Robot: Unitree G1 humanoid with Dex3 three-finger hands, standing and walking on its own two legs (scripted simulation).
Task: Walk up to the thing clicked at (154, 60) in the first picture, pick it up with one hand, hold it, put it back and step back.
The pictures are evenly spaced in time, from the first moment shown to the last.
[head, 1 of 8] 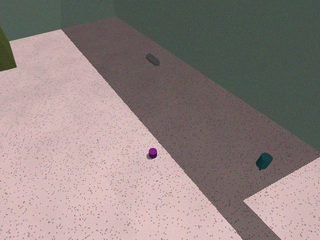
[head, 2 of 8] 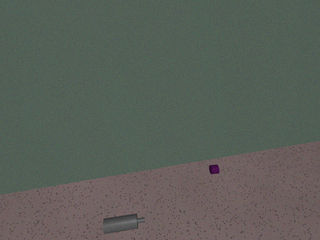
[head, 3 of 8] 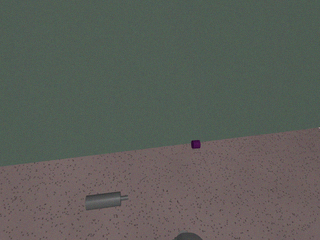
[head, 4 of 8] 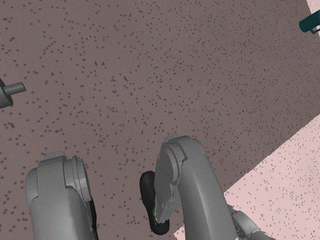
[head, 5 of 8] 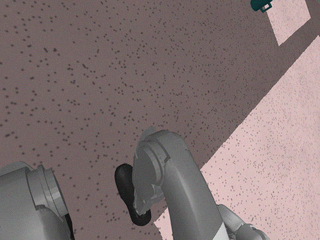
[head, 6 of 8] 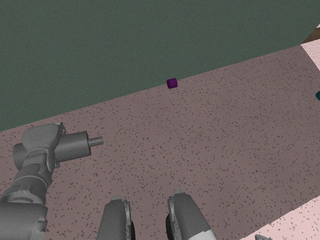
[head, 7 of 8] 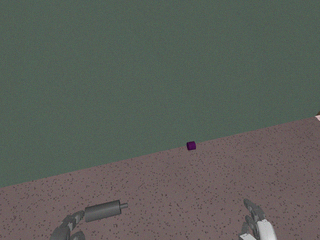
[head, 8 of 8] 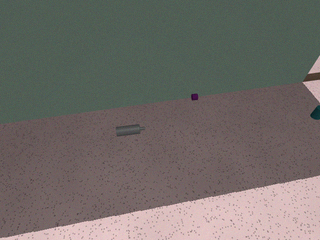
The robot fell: no
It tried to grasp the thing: yes
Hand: left
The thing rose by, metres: 0.67
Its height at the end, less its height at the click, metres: +0.00
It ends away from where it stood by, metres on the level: 0.01
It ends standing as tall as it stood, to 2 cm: yes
